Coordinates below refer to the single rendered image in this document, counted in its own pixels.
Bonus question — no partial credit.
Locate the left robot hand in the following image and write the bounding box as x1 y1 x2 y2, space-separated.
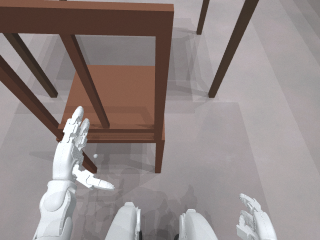
52 106 115 191

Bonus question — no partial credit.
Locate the chair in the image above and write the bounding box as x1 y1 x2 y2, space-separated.
0 0 174 174

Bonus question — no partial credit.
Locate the robot thigh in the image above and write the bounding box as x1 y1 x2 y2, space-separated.
105 205 141 240
179 212 218 240

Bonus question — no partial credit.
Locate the robot left thigh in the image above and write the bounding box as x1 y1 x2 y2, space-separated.
105 205 141 240

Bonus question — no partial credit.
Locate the robot right thigh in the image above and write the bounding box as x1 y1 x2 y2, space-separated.
179 212 218 240

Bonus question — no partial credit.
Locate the robot left forearm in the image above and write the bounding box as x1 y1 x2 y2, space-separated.
32 179 77 240

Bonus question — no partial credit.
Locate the right robot hand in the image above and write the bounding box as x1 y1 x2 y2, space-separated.
236 193 277 240

